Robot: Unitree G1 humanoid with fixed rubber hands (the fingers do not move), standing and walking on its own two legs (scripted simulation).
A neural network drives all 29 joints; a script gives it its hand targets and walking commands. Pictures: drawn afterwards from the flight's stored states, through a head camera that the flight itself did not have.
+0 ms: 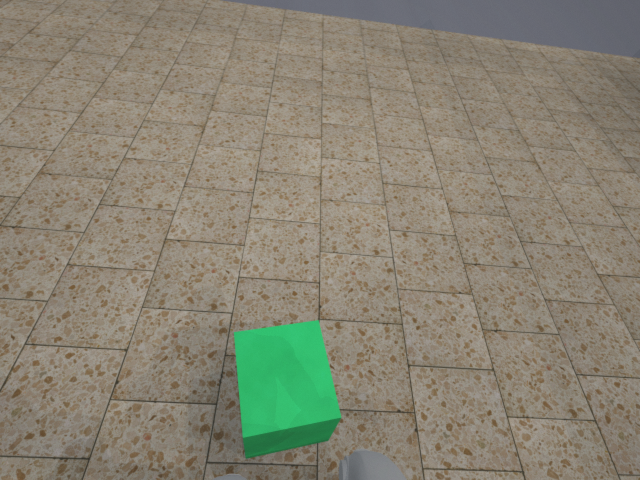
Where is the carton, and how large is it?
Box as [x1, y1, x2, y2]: [234, 320, 340, 458]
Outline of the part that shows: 318,320 234,332 242,434 246,458 327,440 340,418 340,413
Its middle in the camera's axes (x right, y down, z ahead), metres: -0.11 +0.41 +1.06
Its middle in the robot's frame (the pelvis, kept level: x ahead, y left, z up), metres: +0.45 +0.04 -0.62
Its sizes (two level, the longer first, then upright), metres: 0.262 0.233 0.237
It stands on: the floor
